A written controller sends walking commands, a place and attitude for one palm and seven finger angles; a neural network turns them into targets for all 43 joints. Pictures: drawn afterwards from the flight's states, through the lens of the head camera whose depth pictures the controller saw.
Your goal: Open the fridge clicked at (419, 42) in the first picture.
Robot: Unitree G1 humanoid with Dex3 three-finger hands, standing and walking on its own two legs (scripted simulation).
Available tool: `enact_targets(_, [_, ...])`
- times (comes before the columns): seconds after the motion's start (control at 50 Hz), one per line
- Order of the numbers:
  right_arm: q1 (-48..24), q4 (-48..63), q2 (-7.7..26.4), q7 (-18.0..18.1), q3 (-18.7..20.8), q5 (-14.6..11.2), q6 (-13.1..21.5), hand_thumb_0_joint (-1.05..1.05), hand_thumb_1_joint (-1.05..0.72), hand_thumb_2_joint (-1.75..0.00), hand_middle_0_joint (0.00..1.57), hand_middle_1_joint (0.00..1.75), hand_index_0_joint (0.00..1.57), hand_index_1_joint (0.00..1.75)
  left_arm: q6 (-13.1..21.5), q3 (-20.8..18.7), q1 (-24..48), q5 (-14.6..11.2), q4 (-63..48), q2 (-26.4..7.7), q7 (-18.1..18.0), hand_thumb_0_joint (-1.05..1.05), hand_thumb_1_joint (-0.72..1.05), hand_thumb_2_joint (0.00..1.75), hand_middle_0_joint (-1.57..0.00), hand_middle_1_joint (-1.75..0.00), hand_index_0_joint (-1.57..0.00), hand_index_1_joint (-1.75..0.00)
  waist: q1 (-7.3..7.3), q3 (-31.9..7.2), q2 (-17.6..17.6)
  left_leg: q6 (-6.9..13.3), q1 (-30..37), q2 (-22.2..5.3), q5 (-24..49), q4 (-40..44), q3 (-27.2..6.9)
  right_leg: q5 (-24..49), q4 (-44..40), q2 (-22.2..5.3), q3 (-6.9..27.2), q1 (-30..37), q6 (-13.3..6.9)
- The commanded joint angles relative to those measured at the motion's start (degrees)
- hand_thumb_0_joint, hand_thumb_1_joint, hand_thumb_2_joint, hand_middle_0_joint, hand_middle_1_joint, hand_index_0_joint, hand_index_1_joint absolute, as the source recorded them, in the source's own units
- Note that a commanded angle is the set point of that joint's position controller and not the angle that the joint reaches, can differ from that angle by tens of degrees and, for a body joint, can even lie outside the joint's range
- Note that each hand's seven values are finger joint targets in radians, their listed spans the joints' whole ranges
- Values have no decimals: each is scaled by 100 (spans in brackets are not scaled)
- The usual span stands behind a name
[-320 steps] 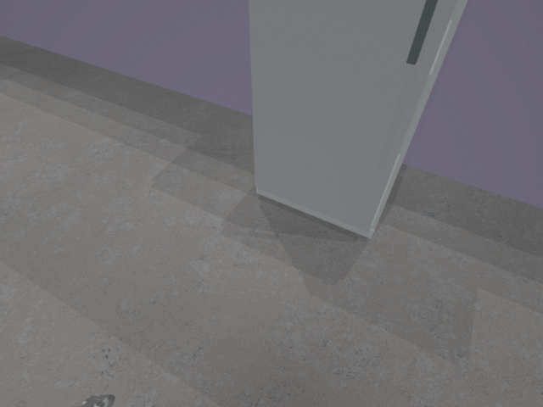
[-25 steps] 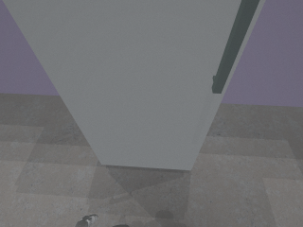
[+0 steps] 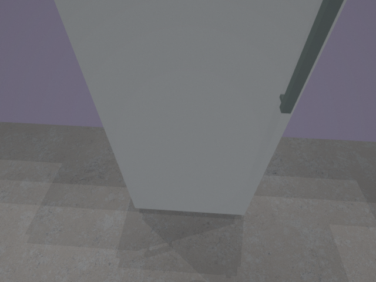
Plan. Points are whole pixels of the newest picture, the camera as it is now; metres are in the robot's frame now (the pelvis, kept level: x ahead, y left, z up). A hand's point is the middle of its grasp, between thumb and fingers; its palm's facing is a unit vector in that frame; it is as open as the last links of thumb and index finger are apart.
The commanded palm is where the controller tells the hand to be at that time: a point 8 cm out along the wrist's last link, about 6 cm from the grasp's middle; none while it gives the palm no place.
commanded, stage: come to a stop and stand still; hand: right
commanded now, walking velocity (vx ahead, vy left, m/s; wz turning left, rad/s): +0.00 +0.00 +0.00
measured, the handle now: (307, 47) +0.53 -0.22 +0.25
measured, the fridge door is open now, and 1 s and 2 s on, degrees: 0 0 0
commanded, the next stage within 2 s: look again from close up in 1.08 s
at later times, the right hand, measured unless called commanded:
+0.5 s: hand out of the picture -0.03 -0.17 -0.18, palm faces +0.01 +0.99 -0.16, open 7.4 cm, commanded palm none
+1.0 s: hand out of the picture +0.06 -0.29 -0.15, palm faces +0.00 +0.95 -0.32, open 7.4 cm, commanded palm none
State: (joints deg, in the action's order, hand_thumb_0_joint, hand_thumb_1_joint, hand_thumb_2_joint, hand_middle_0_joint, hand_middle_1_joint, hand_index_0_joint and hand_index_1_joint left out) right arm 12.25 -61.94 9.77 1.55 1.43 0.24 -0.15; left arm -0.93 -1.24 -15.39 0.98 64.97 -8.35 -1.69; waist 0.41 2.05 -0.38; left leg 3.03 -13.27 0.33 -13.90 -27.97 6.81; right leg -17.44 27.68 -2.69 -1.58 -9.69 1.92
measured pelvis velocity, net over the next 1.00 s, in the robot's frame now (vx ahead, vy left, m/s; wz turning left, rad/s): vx -0.02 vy -0.06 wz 0.02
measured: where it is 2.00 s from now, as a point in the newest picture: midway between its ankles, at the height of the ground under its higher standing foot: outside the picture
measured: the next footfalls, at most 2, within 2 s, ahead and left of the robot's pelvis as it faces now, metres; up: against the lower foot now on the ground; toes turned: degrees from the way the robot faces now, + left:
none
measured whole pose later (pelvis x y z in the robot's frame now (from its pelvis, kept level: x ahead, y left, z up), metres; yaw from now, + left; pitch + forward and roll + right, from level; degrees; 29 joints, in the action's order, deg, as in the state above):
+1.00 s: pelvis -0.02 -0.06 +0.00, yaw +1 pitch -3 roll +0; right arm 11.6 -57.3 17.8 0.8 0.5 1.1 0.2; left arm 1.1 -0.5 -10.4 1.2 57.5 -16.2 0.0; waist 0.6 0.4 0.1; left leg -1.6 -11.8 -3.7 -10.8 -25.8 3.8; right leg -15.3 26.1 1.6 -4.4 -8.0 -3.1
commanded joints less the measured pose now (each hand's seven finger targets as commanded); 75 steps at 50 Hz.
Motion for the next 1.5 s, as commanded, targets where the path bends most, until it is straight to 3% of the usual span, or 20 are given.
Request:
enact_targets(0.0, [344, 2, 558, 30, 51, -14, 48, 0, -90, -90, 20, 30, 20, 30, 149, 5, -96, -32, -143, -493, -60, 0, 90, 90, -20, -30, -20, -30, 100, -121, 527, -178, 645, -689, 916, 735, -807, 1032, -836, -525, 396, -266, -217])
enact_targets(0.08, [372, -99, 515, 19, 21, 11, 20, 0, -90, -90, 20, 30, 20, 30, 87, 8, -290, -17, -77, -417, -44, 0, 90, 90, -20, -30, -20, -30, 52, 467, 86, -186, 209, -676, -220, 1191, -962, 101, -1040, -364, 304, -420, -217])
enact_targets(0.14, [447, -117, 477, 21, 27, 15, 27, 0, -90, -90, 20, 30, 20, 30, 79, 15, -467, -5, -56, -371, -37, 0, 90, 90, -20, -30, -20, -30, 5, 504, -48, -196, 31, -701, -595, 1332, -1044, 28, -986, -264, 206, -393, -226])
enact_targets(0.24, [596, -127, 389, 32, 31, 18, 71, 0, -90, -90, 20, 30, 20, 30, 111, 23, -681, -6, -37, -291, -39, 0, 90, 90, -20, -30, -20, -30, -42, 347, -138, -172, 0, -704, -539, 1343, -1081, 199, -919, -243, 171, -273, -245])
enact_targets(0.36, [758, -209, 285, 42, 5, 13, 99, 0, -90, -90, 20, 30, 20, 30, 164, 44, -732, -22, -12, -258, -56, 0, 90, 90, -20, -30, -20, -30, -25, 335, 27, -157, 23, -685, -207, 1196, -1007, 312, -976, -286, 220, -284, -260])
enact_targets(0.38, [729, 238, 1146, 44, -87, 139, 259, 0, -90, -90, 20, 30, 20, 30, 176, 16, -369, 18, -652, -915, 39, 0, 90, 90, -20, -30, -20, -30, -216, 967, -171, -85, -190, -506, 401, 800, -932, 926, -618, -52, 428, -458, -225])
enact_targets(0.4, [900, 197, 747, 62, 33, 66, 270, 0, -90, -90, 20, 30, 20, 30, 288, -85, -415, 46, -767, -775, -12, 0, 90, 90, -20, -30, -20, -30, -25, -59, 61, -22, 51, -849, -337, 706, -1109, 291, -233, -185, 309, -447, -277])
enact_targets(0.42, [851, 278, 814, 65, 9, 81, 274, 0, -90, -90, 20, 30, 20, 30, 285, -83, -523, 38, -750, -659, -27, 0, 90, 90, -20, -30, -20, -30, -123, -641, -39, 74, 194, -967, -523, 822, -1300, 229, 101, -46, 274, -334, -310])
enact_targets(0.44, [804, 353, 777, 65, 33, 100, 263, 0, -90, -90, 20, 30, 20, 30, 249, -100, -657, 30, -746, -584, -31, 0, 90, 90, -20, -30, -20, -30, -167, -649, -284, 115, 66, -1076, -908, 1003, -1421, 47, 274, 30, 182, -408, -303])
enact_targets(0.48, [711, 495, 747, 84, 28, 101, 236, 0, -90, -90, 20, 30, 20, 30, 209, -75, -783, 51, -792, -519, -5, 0, 90, 90, -20, -30, -20, -30, -222, -276, -587, 186, -282, -1118, -1159, 1161, -1468, 54, 400, 52, 123, -520, -348])
enact_targets(0.5, [633, 509, 793, 87, 63, 106, 229, 0, -90, -90, 20, 30, 20, 30, 214, -97, -801, 32, -789, -553, -6, 0, 90, 90, -20, -30, -20, -30, -250, -51, -467, 185, -483, -1095, -1156, 1118, -1362, 138, 335, 5, 159, -522, -364])
enact_targets(0.52, [580, 550, 828, 84, 75, 99, 230, 0, -90, -90, 20, 30, 20, 30, 240, -103, -769, 19, -799, -636, -12, 0, 90, 90, -20, -30, -20, -30, -246, 135, -98, 179, -622, -989, -958, 972, -1244, 274, 165, -67, 242, -508, -384])
enact_targets(0.54, [559, 561, 840, 77, 75, 90, 228, 0, -90, -90, 20, 30, 20, 30, 267, -110, -714, 11, -818, -696, -20, 0, 90, 90, -20, -30, -20, -30, -205, 273, 243, 135, -574, -823, -576, 748, -1083, 416, -52, -157, 346, -588, -404])
enact_targets(0.58, [651, 588, 826, 68, 37, 90, 206, 0, -90, -90, 20, 30, 20, 30, 319, -92, -559, 3, -886, -848, -26, 0, 90, 90, -20, -30, -20, -30, -60, 271, 567, 45, -142, -621, 212, 414, -850, 682, -361, -346, 523, -820, -459])
enact_targets(0.64, [584, 610, 984, 58, 68, 73, 191, 0, -90, -90, 20, 30, 20, 30, 373, -118, -351, -20, -964, -1139, -51, 0, 90, 90, -20, -30, -20, -30, -4, 108, 504, -27, 310, -600, 959, 133, -673, 1450, -478, -414, 568, -797, -463])
enact_targets(0.68, [535, 644, 1010, 50, 52, 73, 172, 0, -90, -90, 20, 30, 20, 30, 373, -119, -202, -15, -989, -1243, -43, 0, 90, 90, -20, -30, -20, -30, 32, 71, 381, -58, 384, -601, 1017, 149, -668, 1623, -527, -437, 564, -710, -477])
enact_targets(0.76, [241, 746, 1245, 22, 71, 73, 144, 0, -90, -90, 20, 30, 20, 30, 339, -147, 100, -5, -1075, -1520, -4, 0, 90, 90, -20, -30, -20, -30, 1, 180, 230, -119, 331, -634, 716, 287, -704, 1068, -776, -454, 608, -712, -471])
enact_targets(0.94, [-160, 832, 1637, -24, 69, 93, 128, 0, -90, -90, 20, 30, 20, 30, 317, -164, 644, 2, -1119, -1955, 87, 0, 90, 90, -20, -30, -20, -30, -8, 16, 148, -195, 407, -696, 554, 500, -755, 636, -1136, -485, 695, -491, -445])
enact_targets(1.16, [-290, 648, 1880, -47, 6, 83, 151, 0, -90, -90, 20, 30, 20, 30, 291, -108, 871, -33, -910, -2130, 134, 0, 90, 90, -20, -30, -20, -30, -34, -51, 52, -201, 479, -819, 538, 791, -844, 536, -1287, -453, 664, -275, -396])
enact_targets(1.48, [-289, 372, 1852, -20, -30, 68, 199, 0, -90, -90, 20, 30, 20, 30, 291, -56, 819, -54, -547, -2047, 129, 0, 90, 90, -20, -30, -20, -30, -37, -191, 96, -187, 692, -895, 930, 979, -869, 1073, -1231, -450, 563, -16, -350])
